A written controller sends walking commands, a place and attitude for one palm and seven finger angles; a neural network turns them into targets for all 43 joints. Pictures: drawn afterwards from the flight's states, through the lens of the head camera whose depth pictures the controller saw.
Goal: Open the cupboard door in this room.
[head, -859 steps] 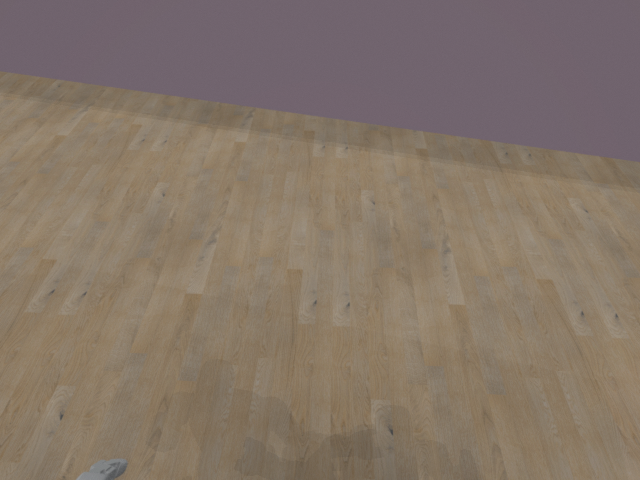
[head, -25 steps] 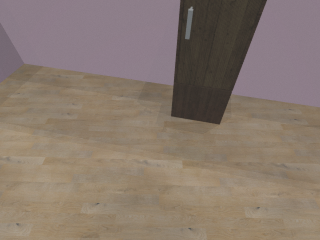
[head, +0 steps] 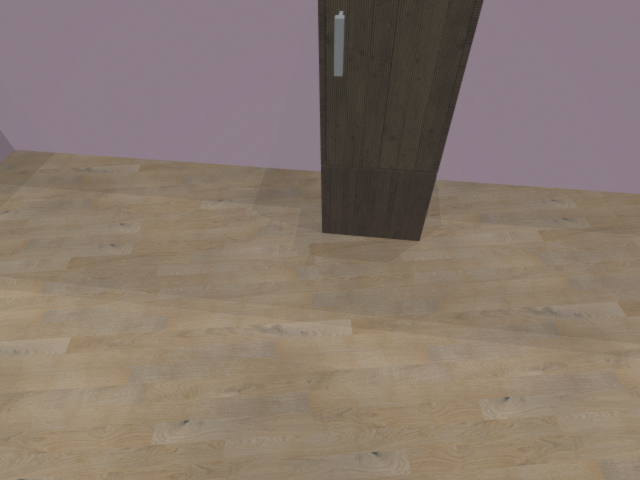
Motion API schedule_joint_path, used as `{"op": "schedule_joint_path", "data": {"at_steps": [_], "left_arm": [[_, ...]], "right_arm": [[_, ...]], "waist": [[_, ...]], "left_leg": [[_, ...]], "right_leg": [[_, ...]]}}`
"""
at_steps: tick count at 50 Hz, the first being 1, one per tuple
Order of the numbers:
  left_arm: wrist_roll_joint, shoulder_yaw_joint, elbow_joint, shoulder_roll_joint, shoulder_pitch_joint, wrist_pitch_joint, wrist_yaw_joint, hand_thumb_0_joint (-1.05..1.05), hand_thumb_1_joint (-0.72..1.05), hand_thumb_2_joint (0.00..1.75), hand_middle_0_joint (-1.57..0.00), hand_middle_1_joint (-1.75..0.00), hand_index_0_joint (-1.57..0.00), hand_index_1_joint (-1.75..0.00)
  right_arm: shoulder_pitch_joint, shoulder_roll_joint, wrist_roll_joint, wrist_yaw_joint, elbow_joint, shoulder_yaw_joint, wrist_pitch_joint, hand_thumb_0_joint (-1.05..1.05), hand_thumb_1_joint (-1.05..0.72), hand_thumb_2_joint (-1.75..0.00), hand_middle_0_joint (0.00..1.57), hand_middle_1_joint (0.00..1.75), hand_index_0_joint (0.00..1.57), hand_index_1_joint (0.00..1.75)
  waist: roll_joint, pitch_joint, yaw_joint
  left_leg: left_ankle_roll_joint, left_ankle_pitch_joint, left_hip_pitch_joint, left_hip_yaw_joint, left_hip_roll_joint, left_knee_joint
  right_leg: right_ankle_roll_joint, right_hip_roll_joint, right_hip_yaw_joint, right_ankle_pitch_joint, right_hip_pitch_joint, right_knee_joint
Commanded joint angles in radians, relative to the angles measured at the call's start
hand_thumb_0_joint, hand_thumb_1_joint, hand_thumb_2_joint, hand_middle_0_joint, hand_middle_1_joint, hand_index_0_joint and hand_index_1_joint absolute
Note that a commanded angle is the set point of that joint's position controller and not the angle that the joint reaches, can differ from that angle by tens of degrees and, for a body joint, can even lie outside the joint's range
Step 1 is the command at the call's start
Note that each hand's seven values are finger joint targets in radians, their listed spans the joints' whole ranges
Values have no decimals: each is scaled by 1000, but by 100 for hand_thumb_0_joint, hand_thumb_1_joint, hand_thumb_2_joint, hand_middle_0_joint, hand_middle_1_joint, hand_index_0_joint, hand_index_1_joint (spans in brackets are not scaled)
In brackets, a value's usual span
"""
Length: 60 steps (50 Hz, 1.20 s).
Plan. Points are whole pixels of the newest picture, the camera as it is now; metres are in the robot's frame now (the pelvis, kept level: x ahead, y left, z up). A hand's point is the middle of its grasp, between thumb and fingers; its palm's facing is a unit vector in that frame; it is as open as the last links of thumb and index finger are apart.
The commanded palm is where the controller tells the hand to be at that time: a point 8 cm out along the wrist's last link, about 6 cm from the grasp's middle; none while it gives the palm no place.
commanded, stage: walk to a spot facing it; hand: left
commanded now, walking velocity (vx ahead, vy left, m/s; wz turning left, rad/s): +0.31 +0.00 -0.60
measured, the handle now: (339, 43) +1.14 +0.02 +0.05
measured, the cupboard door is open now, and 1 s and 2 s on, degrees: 0 0 0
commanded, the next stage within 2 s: turn to face it in 0.82 s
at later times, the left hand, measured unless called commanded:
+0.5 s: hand out of the picture +0.14 +0.13 -0.16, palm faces -0.11 -0.97 -0.20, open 7.3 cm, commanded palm none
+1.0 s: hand (294, 256) +0.56 +0.10 -0.15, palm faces -0.48 -0.84 -0.26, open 7.4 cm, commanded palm none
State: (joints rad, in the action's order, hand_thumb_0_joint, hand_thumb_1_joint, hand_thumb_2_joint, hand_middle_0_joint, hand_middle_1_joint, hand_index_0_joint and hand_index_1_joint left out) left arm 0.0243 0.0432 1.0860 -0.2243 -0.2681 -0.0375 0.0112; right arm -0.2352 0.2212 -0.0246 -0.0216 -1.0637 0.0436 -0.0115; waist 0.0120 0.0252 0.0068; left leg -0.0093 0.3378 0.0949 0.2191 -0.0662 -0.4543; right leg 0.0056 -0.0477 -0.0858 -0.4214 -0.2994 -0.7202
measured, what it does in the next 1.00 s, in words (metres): walks ahead, turning right: left foot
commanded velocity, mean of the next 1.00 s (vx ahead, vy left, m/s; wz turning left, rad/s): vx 0.16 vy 0.00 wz -0.40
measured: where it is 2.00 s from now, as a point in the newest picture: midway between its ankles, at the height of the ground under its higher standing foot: (347, 455)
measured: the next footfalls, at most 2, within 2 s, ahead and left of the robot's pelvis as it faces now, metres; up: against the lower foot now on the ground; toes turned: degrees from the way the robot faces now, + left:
left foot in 0.64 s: +0.39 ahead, +0.06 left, +0.00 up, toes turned -10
right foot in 1.08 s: +0.34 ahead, -0.20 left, +0.00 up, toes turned -36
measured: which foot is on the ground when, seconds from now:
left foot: down 0.00-0.12, up 0.14-0.62, down 0.64-1.00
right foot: down 0.00-0.64, up 0.66-1.00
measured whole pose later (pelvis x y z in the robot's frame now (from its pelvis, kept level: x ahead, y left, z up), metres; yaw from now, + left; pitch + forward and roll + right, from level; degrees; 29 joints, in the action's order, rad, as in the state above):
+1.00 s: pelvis +0.32 -0.02 +0.00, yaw -29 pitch +0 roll -1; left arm 0.03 0.09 0.89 -0.27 -0.05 -0.05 0.01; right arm -0.28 0.22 -0.03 -0.02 -1.02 0.07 -0.02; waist 0.00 0.11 -0.05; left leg 0.03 0.31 0.19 0.32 -0.12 -0.52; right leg -0.06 -0.09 -0.08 -0.32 -0.53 -0.91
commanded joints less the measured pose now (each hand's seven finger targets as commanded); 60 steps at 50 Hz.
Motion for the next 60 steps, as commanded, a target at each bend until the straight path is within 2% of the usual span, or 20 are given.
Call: {"op": "schedule_joint_path", "data": {"at_steps": [1,4,5,6,7,8,11,16,26,29,30,32,33,36,40,49,52,54,56,60], "left_arm": [[4,28,-160,-45,112,35,27,0,90,90,-20,-30,-20,-30],[6,38,-116,-38,-50,43,30,0,90,90,-20,-30,-20,-30],[7,48,-73,-83,-197,51,24,0,90,90,-20,-30,-20,-30],[11,68,-42,-203,-307,68,6,0,90,90,-20,-30,-20,-30],[-15,69,-45,-235,-342,68,-13,0,90,90,-20,-30,-20,-30],[-15,70,-63,-225,-279,73,-19,0,90,90,-20,-30,-20,-30],[-8,46,-113,-134,-107,87,-20,0,90,90,-20,-30,-20,-30],[-6,39,-76,-118,-157,116,-14,0,90,90,-20,-30,-20,-30],[2,35,-49,-119,-187,105,-31,0,90,90,-20,-30,-20,-30],[-6,48,-71,-146,-130,99,-34,0,90,90,-20,-30,-20,-30],[-13,50,-81,-145,-112,97,-33,0,90,90,-20,-30,-20,-30],[-32,40,-114,-65,-154,100,-18,0,90,90,-20,-30,-20,-30],[-22,39,-119,-75,-126,91,-24,0,90,90,-20,-30,-20,-30],[-7,44,-155,-61,6,62,6,0,90,90,-20,-30,-20,-30],[-4,47,-171,-23,-12,7,19,0,90,90,-20,-30,-20,-30],[6,23,-237,-14,172,6,6,0,90,90,-20,-30,-20,-30],[6,7,-186,-24,116,39,-11,0,90,90,-20,-30,-20,-30],[6,14,-132,-143,30,75,-30,0,90,90,-20,-30,-20,-30],[-9,18,-99,-185,-25,81,-40,0,90,90,-20,-30,-20,-30],[-4,18,-148,-163,130,54,-53,0,90,90,-20,-30,-20,-30]], "right_arm": [[-50,195,-10,-2,49,49,-22,0,-90,-90,20,30,20,30],[19,186,-8,3,71,52,-22,0,-90,-90,20,30,20,30],[45,170,-1,8,85,48,-22,0,-90,-90,20,30,20,30],[75,95,13,18,134,30,-22,0,-90,-90,20,30,20,30],[164,92,13,22,197,21,-21,0,-90,-90,20,30,20,30],[220,91,12,24,198,27,-21,0,-90,-90,20,30,20,30],[138,85,-5,36,149,38,-18,0,-90,-90,20,30,20,30],[101,55,-3,40,135,33,-13,0,-90,-90,20,30,20,30],[310,31,10,43,231,14,-30,0,-90,-90,20,30,20,30],[150,67,8,23,193,22,-45,0,-90,-90,20,30,20,30],[5,111,4,9,149,31,-50,0,-90,-90,20,30,20,30],[-226,282,-2,1,97,62,-50,0,-90,-90,20,30,20,30],[-180,245,9,3,105,46,-44,0,-90,-90,20,30,20,30],[-12,115,1,-2,140,17,-48,0,-90,-90,20,30,20,30],[30,104,3,-3,140,21,-46,0,-90,-90,20,30,20,30],[-77,134,-8,6,92,42,-26,0,-90,-90,20,30,20,30],[-109,125,-5,7,55,34,-21,0,-90,-90,20,30,20,30],[-142,74,11,14,39,17,-31,0,-90,-90,20,30,20,30],[-111,7,29,8,61,-3,9,0,-90,-90,20,30,20,30],[-107,22,23,13,41,12,41,0,-90,-90,20,30,20,30]], "waist": [[91,109,-26],[50,44,53],[-88,-8,124],[-431,-22,166],[-390,0,174],[-270,70,154],[-42,59,42],[-86,2,20],[-154,71,61],[-147,-25,-17],[-107,-104,-77],[281,-318,-114],[203,-296,-95],[133,-20,-30],[151,-34,14],[133,-28,-42],[96,-66,-15],[-66,-166,21],[-264,-215,47],[-156,-81,-1]], "left_leg": [[159,56,-26,-257,-352,234],[84,2,101,-91,-269,27],[41,-22,203,-16,-201,-208],[-22,190,500,57,-61,-559],[-28,310,626,-82,-11,-729],[-22,208,652,-180,-50,-811],[-38,-22,569,-209,-96,-758],[-69,-125,581,-190,-74,-654],[-51,-121,482,-128,-17,-281],[-28,-185,206,-101,42,-84],[-12,-296,-40,-114,11,-12],[176,-872,-408,-560,-479,-29],[213,-781,-314,-532,-500,11],[163,-588,32,-357,-383,99],[124,-534,118,-130,-297,129],[141,-606,54,-83,-292,70],[93,-656,46,-103,-241,-37],[2,-370,201,-59,-147,-179],[-43,310,310,-113,-36,-369],[-42,221,344,-181,-15,-592]], "right_leg": [[-9,-60,8,-62,-251,-92],[-3,-4,-71,83,46,99],[16,12,-47,124,239,212],[116,-229,381,19,393,400],[207,-358,702,37,354,539],[231,-357,720,-66,244,565],[184,-265,504,-93,133,539],[146,-175,315,362,241,486],[149,-164,285,729,272,404],[105,-114,260,905,249,221],[69,-76,237,837,140,68],[-4,102,94,-226,-222,-505],[-8,60,142,-228,-265,-634],[-34,-43,102,-67,-295,-635],[-54,-50,51,55,-219,-485],[-50,-22,-4,114,-138,-86],[-36,7,-39,242,40,195],[7,-181,103,724,346,281],[169,-398,205,1166,387,258],[155,-348,81,832,211,301]]}}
